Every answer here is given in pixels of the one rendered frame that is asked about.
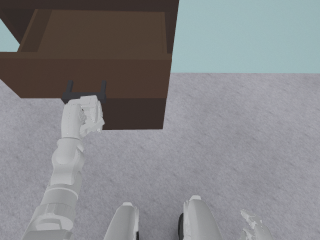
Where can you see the right robot thigh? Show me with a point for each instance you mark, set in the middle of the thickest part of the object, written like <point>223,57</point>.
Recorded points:
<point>199,217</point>

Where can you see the robot left upper arm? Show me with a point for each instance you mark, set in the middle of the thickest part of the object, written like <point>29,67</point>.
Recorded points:
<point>57,234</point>

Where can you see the left robot hand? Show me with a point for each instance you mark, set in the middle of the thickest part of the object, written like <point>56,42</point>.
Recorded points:
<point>86,110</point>

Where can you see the left robot forearm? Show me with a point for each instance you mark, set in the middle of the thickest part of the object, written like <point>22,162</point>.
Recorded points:
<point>57,208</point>

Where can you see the cabinet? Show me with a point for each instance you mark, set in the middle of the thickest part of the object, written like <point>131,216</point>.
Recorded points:
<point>118,113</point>

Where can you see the robot right shin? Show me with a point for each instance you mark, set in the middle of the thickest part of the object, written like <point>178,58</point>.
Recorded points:
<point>187,230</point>

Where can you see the right robot hand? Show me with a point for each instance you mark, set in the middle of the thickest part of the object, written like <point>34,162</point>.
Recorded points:
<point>261,232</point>

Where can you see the drawer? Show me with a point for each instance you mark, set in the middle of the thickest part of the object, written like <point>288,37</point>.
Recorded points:
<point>128,49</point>

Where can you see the handle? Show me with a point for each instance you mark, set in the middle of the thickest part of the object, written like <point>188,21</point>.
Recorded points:
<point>69,95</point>

